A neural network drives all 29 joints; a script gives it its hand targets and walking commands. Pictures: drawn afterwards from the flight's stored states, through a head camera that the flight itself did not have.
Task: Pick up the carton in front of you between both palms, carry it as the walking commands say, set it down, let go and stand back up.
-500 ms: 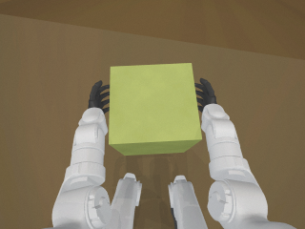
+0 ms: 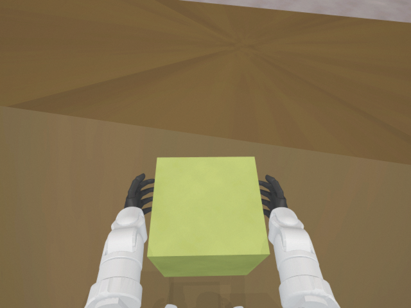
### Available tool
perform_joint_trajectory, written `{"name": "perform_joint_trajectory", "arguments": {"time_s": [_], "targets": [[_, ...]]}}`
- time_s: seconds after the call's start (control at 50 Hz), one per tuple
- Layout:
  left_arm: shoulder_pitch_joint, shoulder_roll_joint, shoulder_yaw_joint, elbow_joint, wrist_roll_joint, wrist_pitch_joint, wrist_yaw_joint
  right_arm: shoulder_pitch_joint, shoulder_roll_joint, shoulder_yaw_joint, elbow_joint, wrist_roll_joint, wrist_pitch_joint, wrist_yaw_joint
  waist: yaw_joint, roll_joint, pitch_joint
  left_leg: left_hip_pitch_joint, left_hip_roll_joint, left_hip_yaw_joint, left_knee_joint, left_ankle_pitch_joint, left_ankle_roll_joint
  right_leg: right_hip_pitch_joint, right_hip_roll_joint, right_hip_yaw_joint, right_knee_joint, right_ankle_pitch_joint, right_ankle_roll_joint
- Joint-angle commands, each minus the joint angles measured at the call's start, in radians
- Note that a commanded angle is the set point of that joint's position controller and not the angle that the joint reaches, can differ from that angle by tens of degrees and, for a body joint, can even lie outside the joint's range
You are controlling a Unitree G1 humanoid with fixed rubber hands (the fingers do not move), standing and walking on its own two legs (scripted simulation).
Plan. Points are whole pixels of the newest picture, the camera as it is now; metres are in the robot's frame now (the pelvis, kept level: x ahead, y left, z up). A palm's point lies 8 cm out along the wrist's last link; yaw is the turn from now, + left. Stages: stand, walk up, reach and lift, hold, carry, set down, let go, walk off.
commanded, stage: reach and lift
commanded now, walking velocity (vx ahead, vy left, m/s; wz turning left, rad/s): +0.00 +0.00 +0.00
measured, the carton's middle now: (205, 221) +0.34 +0.01 -0.10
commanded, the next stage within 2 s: hold in 1.32 s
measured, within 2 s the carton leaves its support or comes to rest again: neither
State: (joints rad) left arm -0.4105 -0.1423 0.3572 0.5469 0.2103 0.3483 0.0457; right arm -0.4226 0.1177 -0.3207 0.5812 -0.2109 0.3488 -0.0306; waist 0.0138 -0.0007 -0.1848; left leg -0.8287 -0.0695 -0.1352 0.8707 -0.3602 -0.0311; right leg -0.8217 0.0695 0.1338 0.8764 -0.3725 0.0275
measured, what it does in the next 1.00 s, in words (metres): rises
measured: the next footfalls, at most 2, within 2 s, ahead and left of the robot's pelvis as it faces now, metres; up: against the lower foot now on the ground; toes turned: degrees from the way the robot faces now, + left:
none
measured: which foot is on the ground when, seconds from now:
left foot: down 0.00-1.00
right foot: down 0.00-1.00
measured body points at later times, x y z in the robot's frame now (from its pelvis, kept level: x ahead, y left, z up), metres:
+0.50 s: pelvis +0.01 +0.00 +0.05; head -0.02 +0.00 +0.50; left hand +0.31 +0.15 +0.07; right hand +0.31 -0.15 +0.06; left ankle +0.03 +0.13 -0.69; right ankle +0.02 -0.13 -0.69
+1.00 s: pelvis +0.02 +0.00 +0.05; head -0.01 +0.00 +0.50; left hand +0.32 +0.15 +0.08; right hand +0.32 -0.15 +0.07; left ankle +0.03 +0.13 -0.69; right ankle +0.02 -0.13 -0.69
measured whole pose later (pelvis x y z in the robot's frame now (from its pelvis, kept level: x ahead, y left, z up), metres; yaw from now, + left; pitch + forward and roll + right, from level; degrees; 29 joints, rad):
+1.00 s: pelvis +0.02 +0.00 +0.05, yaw +0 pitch -4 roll +0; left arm -0.29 -0.16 0.26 0.33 0.29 0.65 0.00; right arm -0.28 0.16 -0.25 0.33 -0.28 0.65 0.00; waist 0.00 0.00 -0.01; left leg -0.13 -0.04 -0.14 0.41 -0.21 -0.02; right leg -0.12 0.04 0.14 0.41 -0.22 0.01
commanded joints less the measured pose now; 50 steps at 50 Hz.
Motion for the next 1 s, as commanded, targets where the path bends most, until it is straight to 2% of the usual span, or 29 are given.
{"name": "perform_joint_trajectory", "arguments": {"time_s": [0.0,0.1,0.22,0.28,0.36,0.44,0.52,0.64,0.98], "targets": [[-0.451,-1.028,-0.613,0.038,-0.139,0.015,-0.248,-0.473,1.03,0.581,-0.011,0.142,-0.005,0.239,-0.001,-0.003,-0.449,0.395,-0.049,0.061,-0.172,0.353,0.011,0.361,0.05,-0.058,-0.18,0.341,-0.016],[-0.365,-1.019,-0.652,-0.018,-0.151,0.066,-0.257,-0.389,1.024,0.621,-0.075,0.161,0.047,0.247,-0.007,0.001,-0.355,0.529,-0.04,0.056,-0.282,0.407,0.009,0.493,0.04,-0.055,-0.293,0.396,-0.011],[-0.292,-1.015,-0.704,-0.116,-0.176,0.154,-0.27,-0.32,1.012,0.678,-0.182,0.19,0.143,0.255,-0.014,0.001,-0.226,0.662,-0.03,0.053,-0.403,0.411,0.008,0.635,0.028,-0.055,-0.414,0.407,-0.008],[-0.269,-1.001,-0.695,-0.14,-0.176,0.2,-0.275,-0.299,0.999,0.669,-0.213,0.187,0.192,0.26,-0.014,0.004,-0.133,0.689,-0.028,0.052,-0.452,0.366,0.009,0.663,0.027,-0.058,-0.461,0.362,-0.01],[-0.279,-0.981,-0.64,-0.124,-0.15,0.243,-0.287,-0.3,0.983,0.609,-0.193,0.162,0.233,0.271,-0.016,0.006,-0.017,0.685,-0.023,0.055,-0.49,0.254,0.015,0.653,0.023,-0.064,-0.496,0.25,-0.017],[-0.359,-0.988,-0.599,-0.102,-0.135,0.248,-0.3,-0.383,0.988,0.573,-0.176,0.149,0.238,0.285,-0.013,0.004,0.01,0.677,-0.019,0.065,-0.49,0.17,0.022,0.645,0.019,-0.069,-0.497,0.165,-0.023],[-0.425,-1.008,-0.614,-0.12,-0.148,0.244,-0.306,-0.449,1.009,0.586,-0.192,0.158,0.234,0.29,-0.014,0.003,-0.047,0.697,-0.019,0.069,-0.477,0.186,0.022,0.665,0.019,-0.071,-0.487,0.18,-0.022],[-0.437,-1.001,-0.617,-0.122,-0.146,0.248,-0.306,-0.458,1.009,0.589,-0.189,0.154,0.239,0.287,-0.015,0.0,-0.066,0.715,-0.022,0.073,-0.483,0.193,0.019,0.684,0.021,-0.073,-0.495,0.189,-0.02],[-0.327,-0.967,-0.648,-0.218,-0.165,0.282,-0.298,-0.344,0.985,0.621,-0.283,0.177,0.276,0.276,-0.014,0.0,-0.08,0.786,-0.032,0.068,-0.518,0.357,0.011,0.77,0.029,-0.066,-0.53,0.361,-0.008]]}}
